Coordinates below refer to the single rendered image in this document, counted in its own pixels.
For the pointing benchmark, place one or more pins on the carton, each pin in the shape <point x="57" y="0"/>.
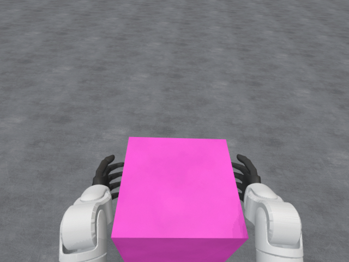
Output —
<point x="178" y="202"/>

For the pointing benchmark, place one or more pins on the robot right forearm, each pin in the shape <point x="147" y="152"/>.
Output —
<point x="278" y="228"/>

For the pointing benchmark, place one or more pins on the robot left forearm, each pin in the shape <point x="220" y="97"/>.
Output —
<point x="83" y="229"/>

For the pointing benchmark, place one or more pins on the right robot hand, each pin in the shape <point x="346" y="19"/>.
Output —
<point x="249" y="174"/>

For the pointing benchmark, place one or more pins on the left robot hand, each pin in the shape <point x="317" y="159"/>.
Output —
<point x="102" y="174"/>

